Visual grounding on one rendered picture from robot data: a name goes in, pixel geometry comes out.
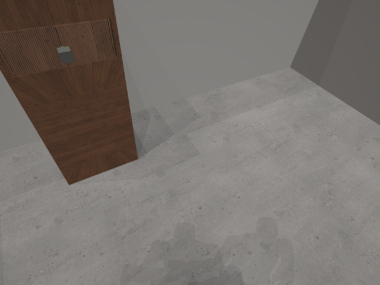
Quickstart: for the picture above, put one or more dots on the handle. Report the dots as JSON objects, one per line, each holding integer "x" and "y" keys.
{"x": 65, "y": 54}

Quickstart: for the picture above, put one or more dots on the cabinet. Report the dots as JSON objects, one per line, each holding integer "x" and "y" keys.
{"x": 81, "y": 112}

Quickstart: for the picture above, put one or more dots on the drawer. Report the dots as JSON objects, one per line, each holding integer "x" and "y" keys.
{"x": 32, "y": 50}

